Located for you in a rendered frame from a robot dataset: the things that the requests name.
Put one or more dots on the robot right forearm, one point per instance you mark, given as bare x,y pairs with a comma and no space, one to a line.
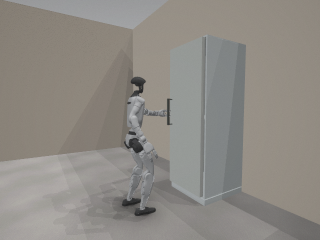
137,130

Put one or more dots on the right robot upper arm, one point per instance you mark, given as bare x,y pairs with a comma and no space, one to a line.
138,103

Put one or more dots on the humanoid robot head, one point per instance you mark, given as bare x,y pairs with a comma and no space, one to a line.
139,82

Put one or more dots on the right robot shin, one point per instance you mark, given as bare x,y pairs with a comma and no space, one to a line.
146,188

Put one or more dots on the robot left hand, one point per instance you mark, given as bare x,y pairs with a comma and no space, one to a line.
162,113

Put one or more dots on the fridge door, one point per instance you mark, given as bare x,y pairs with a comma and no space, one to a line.
187,115

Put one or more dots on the handle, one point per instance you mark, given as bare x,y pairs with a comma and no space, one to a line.
168,111

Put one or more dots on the robot left forearm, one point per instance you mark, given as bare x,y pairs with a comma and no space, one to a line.
152,113

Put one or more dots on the robot right hand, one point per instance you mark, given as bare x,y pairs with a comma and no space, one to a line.
148,147

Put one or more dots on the left robot upper arm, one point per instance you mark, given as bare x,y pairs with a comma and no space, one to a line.
145,111

